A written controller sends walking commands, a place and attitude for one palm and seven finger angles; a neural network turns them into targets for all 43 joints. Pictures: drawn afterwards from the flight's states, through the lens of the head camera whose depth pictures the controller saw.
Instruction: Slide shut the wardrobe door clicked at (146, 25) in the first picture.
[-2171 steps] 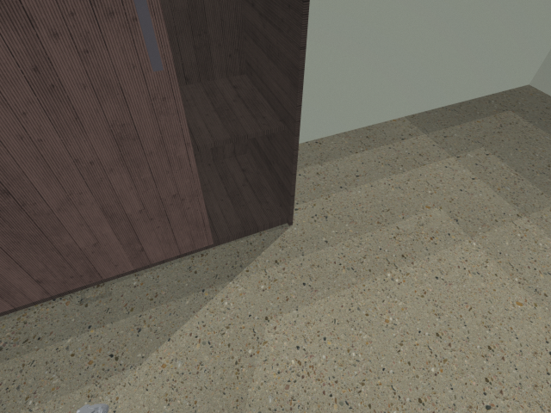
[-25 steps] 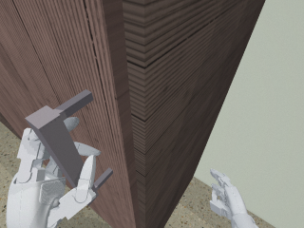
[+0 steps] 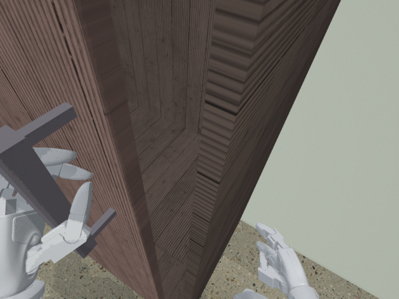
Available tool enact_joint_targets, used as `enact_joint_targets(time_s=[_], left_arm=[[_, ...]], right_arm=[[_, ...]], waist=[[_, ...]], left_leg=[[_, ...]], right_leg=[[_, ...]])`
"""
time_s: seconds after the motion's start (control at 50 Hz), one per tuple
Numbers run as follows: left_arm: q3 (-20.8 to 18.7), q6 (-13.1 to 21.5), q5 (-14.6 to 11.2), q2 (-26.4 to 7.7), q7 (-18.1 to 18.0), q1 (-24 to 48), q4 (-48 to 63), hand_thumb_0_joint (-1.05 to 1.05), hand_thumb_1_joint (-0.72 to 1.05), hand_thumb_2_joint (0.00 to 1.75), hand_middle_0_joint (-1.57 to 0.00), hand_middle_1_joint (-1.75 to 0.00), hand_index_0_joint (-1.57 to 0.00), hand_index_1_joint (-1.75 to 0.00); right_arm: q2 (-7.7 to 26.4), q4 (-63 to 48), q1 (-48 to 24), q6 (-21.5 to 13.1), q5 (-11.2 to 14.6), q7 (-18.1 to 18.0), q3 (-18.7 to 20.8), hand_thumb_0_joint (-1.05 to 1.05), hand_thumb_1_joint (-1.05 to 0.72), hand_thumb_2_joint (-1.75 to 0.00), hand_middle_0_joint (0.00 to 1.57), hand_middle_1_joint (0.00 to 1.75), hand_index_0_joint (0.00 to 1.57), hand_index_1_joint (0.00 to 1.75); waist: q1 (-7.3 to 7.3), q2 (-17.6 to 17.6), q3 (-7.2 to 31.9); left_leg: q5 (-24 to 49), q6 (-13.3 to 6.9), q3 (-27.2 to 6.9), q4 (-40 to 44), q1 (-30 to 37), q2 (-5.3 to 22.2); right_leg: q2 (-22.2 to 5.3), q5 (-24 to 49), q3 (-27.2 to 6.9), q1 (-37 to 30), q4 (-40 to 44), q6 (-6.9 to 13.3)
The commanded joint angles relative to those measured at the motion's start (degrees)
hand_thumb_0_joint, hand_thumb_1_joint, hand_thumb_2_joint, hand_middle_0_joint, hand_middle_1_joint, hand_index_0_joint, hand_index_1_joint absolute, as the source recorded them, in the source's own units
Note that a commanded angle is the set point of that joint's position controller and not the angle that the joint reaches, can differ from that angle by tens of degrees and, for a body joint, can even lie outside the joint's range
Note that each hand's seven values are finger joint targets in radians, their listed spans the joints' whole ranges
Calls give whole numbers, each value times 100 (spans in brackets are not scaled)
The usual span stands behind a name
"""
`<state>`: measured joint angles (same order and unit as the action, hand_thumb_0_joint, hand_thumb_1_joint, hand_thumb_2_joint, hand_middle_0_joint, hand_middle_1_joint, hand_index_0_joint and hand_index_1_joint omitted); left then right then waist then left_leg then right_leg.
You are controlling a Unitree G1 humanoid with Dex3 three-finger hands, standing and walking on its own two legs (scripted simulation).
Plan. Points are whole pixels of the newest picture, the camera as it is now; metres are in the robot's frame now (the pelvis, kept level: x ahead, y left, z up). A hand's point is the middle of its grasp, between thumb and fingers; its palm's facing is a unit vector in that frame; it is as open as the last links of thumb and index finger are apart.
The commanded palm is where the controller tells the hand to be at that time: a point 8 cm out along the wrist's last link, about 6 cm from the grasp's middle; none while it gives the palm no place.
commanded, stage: stop walking and hold the door there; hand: left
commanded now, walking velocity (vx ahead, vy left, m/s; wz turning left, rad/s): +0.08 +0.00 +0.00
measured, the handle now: (73, 194) +0.16 +0.20 +0.23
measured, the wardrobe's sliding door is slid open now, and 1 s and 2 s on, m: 0.08 0.06 0.07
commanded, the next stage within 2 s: none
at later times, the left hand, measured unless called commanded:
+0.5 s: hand (80, 232) +0.13 +0.17 +0.22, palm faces +0.43 -0.86 -0.28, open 7.0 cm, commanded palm +0.08 +0.21 +0.20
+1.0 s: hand (77, 236) +0.12 +0.17 +0.22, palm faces +0.44 -0.81 -0.38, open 6.7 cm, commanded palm +0.08 +0.22 +0.20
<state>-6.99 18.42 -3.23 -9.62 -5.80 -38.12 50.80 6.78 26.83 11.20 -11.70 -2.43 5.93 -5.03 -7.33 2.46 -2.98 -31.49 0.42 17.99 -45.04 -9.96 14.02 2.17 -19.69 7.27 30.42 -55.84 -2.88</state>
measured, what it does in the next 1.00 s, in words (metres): walks backwards, turning right: right foot, then right foot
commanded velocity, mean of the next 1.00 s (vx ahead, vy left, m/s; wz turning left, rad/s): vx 0.18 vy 0.13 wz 0.00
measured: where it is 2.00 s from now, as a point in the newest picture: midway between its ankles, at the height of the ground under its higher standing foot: outside the picture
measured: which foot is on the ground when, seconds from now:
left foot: down 0.00-0.66, up 0.68-1.00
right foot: up 0.00-0.14, down 0.16-0.42, up 0.44-0.66, down 0.68-1.00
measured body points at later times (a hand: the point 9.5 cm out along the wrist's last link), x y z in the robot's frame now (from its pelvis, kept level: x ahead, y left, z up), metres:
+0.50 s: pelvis -0.12 -0.06 +0.02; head -0.18 -0.07 +0.46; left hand +0.10 +0.22 +0.24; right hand -0.03 -0.37 -0.04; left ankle -0.08 +0.05 -0.71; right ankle -0.08 -0.13 -0.63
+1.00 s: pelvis -0.18 -0.09 +0.03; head -0.22 -0.11 +0.48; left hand +0.09 +0.21 +0.24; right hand -0.16 -0.39 -0.08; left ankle -0.08 +0.04 -0.67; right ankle -0.20 -0.20 -0.71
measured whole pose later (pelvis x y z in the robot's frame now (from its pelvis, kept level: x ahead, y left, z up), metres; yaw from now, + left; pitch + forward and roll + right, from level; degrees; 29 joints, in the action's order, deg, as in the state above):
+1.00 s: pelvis -0.18 -0.09 +0.03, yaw -21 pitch -3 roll +4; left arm -34.3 18.1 -3.6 -24.7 -9.0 -16.0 -2.2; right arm 16.8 41.8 16.2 -5.3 0.7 -3.6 3.9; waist -1.8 0.3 1.4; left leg -16.7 -0.5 4.5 -41.0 -20.6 1.3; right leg -3.3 -11.4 -2.5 11.3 -25.5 0.3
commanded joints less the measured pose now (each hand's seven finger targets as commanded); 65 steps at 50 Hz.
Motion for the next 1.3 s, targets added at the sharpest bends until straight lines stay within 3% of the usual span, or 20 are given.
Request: enact_joint_targets(time_s=[0.0, 0.1, 0.16, 0.2, 0.26, 0.34, 0.4, 0.44, 0.5, 0.6, 0.62, 0.64, 0.68, 0.72, 0.78, 1.0, 1.08, 1.12, 1.22, 1.28], left_arm=[[-257, 67, 66, -920, 301, 740, -72, 0, 90, 90, -45, -140, -45, -140], [-1116, -82, 76, -1442, 35, 921, -548, 0, 90, 90, -45, -140, -45, -140], [-1623, -220, 54, -1860, -174, 1289, -805, 0, 90, 90, -45, -140, -45, -140], [-1895, -335, 55, -1975, -361, 1258, -1130, 0, 90, 90, -45, -140, -45, -140], [-1584, -261, 225, -1697, -360, 1526, -1065, 0, 90, 90, -45, -140, -45, -140], [-1634, -292, 309, -1812, -373, 1072, -1537, 0, 90, 90, -45, -140, -45, -140], [-1821, -239, 326, -2036, -283, 1329, -1478, 0, 90, 90, -45, -140, -45, -140], [-2340, -234, 407, -2404, -376, 1501, -2121, 0, 90, 90, -45, -140, -45, -140], [-2102, -278, 267, -2091, -389, 1611, -2999, 0, 90, 90, -45, -140, -45, -140], [-2588, -222, 235, -2685, -451, 2537, -3372, 0, 90, 90, -45, -140, -45, -140], [-2755, -288, 302, -2945, -472, 2605, -3635, 0, 90, 90, -45, -140, -45, -140], [-3042, -310, 310, -3360, -502, 2733, -3897, 0, 90, 90, -45, -140, -45, -140], [-3735, -228, 158, -4048, -471, 3037, -4611, 0, 90, 90, -45, -140, -45, -140], [-3248, -4, 159, -3358, -305, 3284, -4255, 0, 90, 90, -45, -140, -45, -140], [-3721, 10, 158, -3743, -314, 2825, -5020, 0, 90, 90, -45, -140, -45, -140], [-3217, -79, 251, -3301, -462, 2907, -4467, 0, 90, 90, -45, -140, -45, -140], [-2763, -33, 194, -2894, -327, 2920, -3509, 0, 90, 90, -45, -140, -45, -140], [-2799, -183, 277, -3059, -325, 2959, -3621, 0, 90, 90, -45, -140, -45, -140], [-2531, -349, 305, -2825, -351, 2942, -3703, 0, 90, 90, -45, -140, -45, -140], [-2690, -429, 252, -3096, -365, 3226, -3987, 0, 90, 90, -45, -140, -45, -140]], right_arm=[[921, -693, -393, -176, 133, -383, 607, 0, -90, -90, 20, 30, 20, 30], [932, -469, -539, -142, 250, -546, 626, 0, -90, -90, 20, 30, 20, 30], [977, -404, -452, -19, 253, -678, 724, 0, -90, -90, 20, 30, 20, 30], [954, -331, -376, 176, 251, -665, 747, 0, -90, -90, 20, 30, 20, 30], [1000, -296, -484, 397, 236, -677, 642, 0, -90, -90, 20, 30, 20, 30], [1218, -300, -404, 602, 249, -730, 721, 0, -90, -90, 20, 30, 20, 30], [1322, -365, -405, 473, 261, -744, 893, 0, -90, -90, 20, 30, 20, 30], [1211, -269, -405, 357, 270, -828, 1027, 0, -90, -90, 20, 30, 20, 30], [1407, 23, -450, 351, 314, -970, 1016, 0, -90, -90, 20, 30, 20, 30], [1471, 207, -209, 337, 311, -1149, 958, 0, -90, -90, 20, 30, 20, 30], [1475, 319, -115, 354, 312, -1146, 985, 0, -90, -90, 20, 30, 20, 30], [1398, 283, -305, 370, 334, -1098, 1022, 0, -90, -90, 20, 30, 20, 30], [1559, 440, -470, 259, 256, -939, 927, 0, -90, -90, 20, 30, 20, 30], [1517, 579, -427, 249, 282, -913, 1025, 0, -90, -90, 20, 30, 20, 30], [1558, 709, -361, 416, 308, -971, 1008, 0, -90, -90, 20, 30, 20, 30], [1401, 463, -313, 236, 314, -1010, 1040, 0, -90, -90, 20, 30, 20, 30], [1613, 102, -280, 283, 405, -978, 1039, 0, -90, -90, 20, 30, 20, 30], [1407, 198, -318, 298, 385, -1002, 951, 0, -90, -90, 20, 30, 20, 30], [1419, 241, -309, 213, 431, -990, 822, 0, -90, -90, 20, 30, 20, 30], [1360, 219, -314, 261, 355, -991, 790, 0, -90, -90, 20, 30, 20, 30]], waist=[[657, 1163, 318], [596, 553, 22], [702, -991, 107], [557, -2080, 759], [725, -1057, 1303], [791, -559, 571], [713, 1632, 656], [609, 803, -203], [501, 490, -400], [486, 913, 401], [454, -65, 386], [417, -2073, 234], [630, -1859, 96], [676, -1140, -156], [649, -1116, 267], [620, -1005, 162], [589, 529, 431], [685, 1326, 372], [605, 550, 173], [740, -673, 113]], left_leg=[[6845, -130, -257, 1297, 1032, 1474], [4185, -235, -253, 722, 40, 948], [-295, 115, -332, -413, -583, -789], [-639, 74, -1153, -1661, -817, -1319], [148, -94, -1516, -399, -378, -1460], [-5, -404, -1161, 1996, 279, -1533], [-968, -1262, -2761, 3697, -1146, 570], [-1030, -1596, -3042, 3835, -2020, 964], [-535, -1153, -1891, 3287, -1681, 513], [-959, -512, -1050, 2232, -1911, -19], [-742, -345, -718, 753, -2218, -533], [-231, -158, -826, -1496, -3192, -1201], [627, 162, -2190, -3236, -3430, -1000], [1632, 113, -2346, -3136, -3312, -1118], [1781, 71, -1992, -2270, -2623, -1152], [1292, -218, -1128, 1760, 62, -1357], [2118, -772, -2786, 2656, 688, 91], [365, -1009, -2983, 3425, -697, 385], [938, -586, -1987, 2627, -1227, -127], [596, -121, -1425, 1225, -1159, -1101]], right_leg=[[-104, -240, 277, 685, -83, -79], [-143, 935, -284, -565, 1248, 102], [-1087, 3444, -2913, -429, 3101, 694], [-1606, 1135, -4336, -882, 4531, 484], [-1284, -1168, -3271, -1272, 4513, 619], [-735, -1464, -2465, -482, 4385, 428], [435, -298, -452, -873, -1082, -70], [-97, -219, -1136, 93, -3282, 77], [-383, -216, -778, 599, -2554, 158], [-280, -693, 401, -2124, 1769, 260], [-486, -573, -189, -2401, 2715, 369], [-1756, -1598, -3098, -2319, 4043, 1036], [-2855, -2794, -5297, -1310, 5166, 1523], [-2147, -954, -3695, -1531, 4532, 1089], [-1709, 813, -2245, -1850, 4068, 794], [-1306, -790, -1934, -914, 4269, 775], [-237, 274, -952, -376, 2107, 262], [-272, -487, -560, -973, 679, 116], [-380, 353, -375, -1887, 2248, 103], [-1192, 319, -2122, -1373, 3851, 631]])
